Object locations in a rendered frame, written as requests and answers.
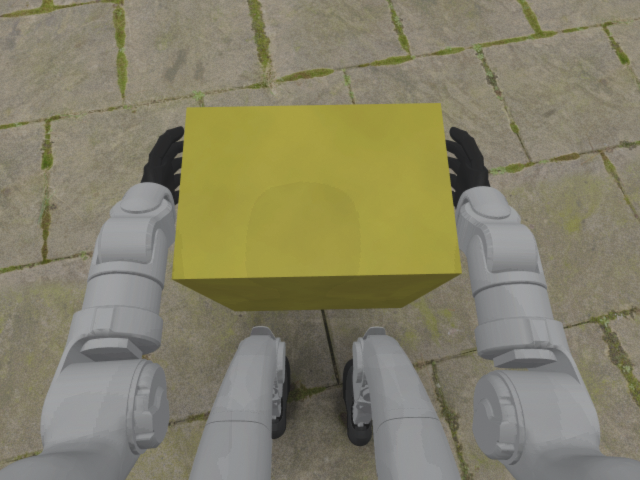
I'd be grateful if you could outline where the right robot forearm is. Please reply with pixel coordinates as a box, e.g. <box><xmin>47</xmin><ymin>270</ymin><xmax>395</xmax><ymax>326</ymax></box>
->
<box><xmin>455</xmin><ymin>186</ymin><xmax>600</xmax><ymax>446</ymax></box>

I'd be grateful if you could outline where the right robot hand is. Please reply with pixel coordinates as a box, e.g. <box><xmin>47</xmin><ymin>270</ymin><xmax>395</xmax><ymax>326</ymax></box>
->
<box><xmin>445</xmin><ymin>127</ymin><xmax>490</xmax><ymax>209</ymax></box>

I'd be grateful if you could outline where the robot left foot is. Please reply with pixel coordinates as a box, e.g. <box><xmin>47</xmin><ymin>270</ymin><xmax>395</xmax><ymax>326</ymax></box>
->
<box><xmin>272</xmin><ymin>356</ymin><xmax>290</xmax><ymax>439</ymax></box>

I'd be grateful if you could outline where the left robot hand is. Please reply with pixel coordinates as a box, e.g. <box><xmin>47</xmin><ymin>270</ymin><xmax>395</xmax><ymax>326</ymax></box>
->
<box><xmin>141</xmin><ymin>126</ymin><xmax>184</xmax><ymax>205</ymax></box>

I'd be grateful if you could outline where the left robot forearm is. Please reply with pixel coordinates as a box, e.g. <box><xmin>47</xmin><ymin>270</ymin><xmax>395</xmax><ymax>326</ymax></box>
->
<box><xmin>40</xmin><ymin>182</ymin><xmax>176</xmax><ymax>448</ymax></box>

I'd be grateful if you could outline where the right robot upper arm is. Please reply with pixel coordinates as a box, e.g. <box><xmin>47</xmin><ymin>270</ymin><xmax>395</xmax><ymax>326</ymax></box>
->
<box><xmin>472</xmin><ymin>370</ymin><xmax>640</xmax><ymax>480</ymax></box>

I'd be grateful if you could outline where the robot right shin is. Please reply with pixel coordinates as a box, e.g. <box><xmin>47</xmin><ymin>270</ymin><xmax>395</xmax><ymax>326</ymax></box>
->
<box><xmin>352</xmin><ymin>327</ymin><xmax>399</xmax><ymax>425</ymax></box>

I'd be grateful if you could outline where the left robot upper arm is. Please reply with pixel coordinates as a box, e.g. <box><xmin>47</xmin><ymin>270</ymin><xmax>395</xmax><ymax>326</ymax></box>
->
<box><xmin>0</xmin><ymin>359</ymin><xmax>170</xmax><ymax>480</ymax></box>

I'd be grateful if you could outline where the carton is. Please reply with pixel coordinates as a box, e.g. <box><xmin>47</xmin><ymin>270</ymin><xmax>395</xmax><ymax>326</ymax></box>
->
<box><xmin>172</xmin><ymin>103</ymin><xmax>462</xmax><ymax>311</ymax></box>

